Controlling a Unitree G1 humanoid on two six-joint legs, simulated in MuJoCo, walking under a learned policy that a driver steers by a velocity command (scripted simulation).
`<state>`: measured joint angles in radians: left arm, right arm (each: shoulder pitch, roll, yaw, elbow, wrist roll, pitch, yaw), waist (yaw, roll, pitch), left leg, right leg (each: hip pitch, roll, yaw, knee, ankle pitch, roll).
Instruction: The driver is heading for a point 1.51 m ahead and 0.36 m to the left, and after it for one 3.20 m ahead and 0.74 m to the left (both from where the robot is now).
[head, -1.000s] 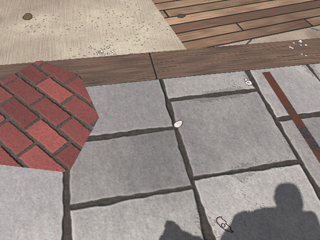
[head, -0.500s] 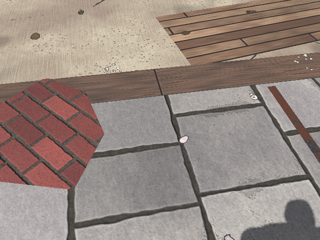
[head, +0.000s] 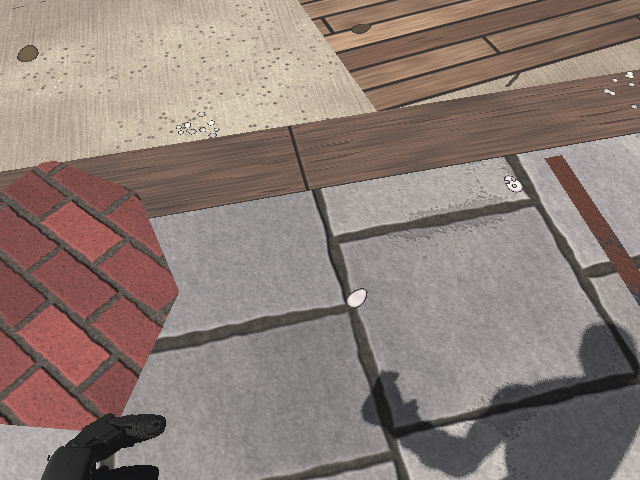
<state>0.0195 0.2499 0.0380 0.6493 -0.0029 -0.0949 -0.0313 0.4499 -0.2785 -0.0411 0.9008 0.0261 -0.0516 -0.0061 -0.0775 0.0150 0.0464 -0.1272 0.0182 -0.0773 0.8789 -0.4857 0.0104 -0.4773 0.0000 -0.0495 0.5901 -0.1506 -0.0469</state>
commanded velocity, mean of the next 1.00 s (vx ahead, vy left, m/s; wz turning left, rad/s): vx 0.49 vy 0.00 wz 0.45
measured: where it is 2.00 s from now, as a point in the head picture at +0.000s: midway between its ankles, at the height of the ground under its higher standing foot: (171, 245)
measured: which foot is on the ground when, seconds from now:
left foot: up 0.00-0.46, down 0.48-1.00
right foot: down 0.00-0.50, up 0.52-0.96, down 0.98-1.00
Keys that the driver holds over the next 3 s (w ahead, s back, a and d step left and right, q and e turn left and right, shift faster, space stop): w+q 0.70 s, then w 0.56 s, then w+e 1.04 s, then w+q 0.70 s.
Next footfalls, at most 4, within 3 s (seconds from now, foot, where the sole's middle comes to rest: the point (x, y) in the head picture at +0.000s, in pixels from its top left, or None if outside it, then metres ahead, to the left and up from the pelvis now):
0.48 left None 0.41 0.17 -0.76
0.98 right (274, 342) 0.76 0.09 -0.76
1.50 left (127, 300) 0.90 0.43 -0.76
2.00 right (205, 178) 1.28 0.26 -0.76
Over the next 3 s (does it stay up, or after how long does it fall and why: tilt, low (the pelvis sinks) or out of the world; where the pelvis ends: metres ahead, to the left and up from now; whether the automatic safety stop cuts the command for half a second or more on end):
stays up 1.69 0.44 -0.12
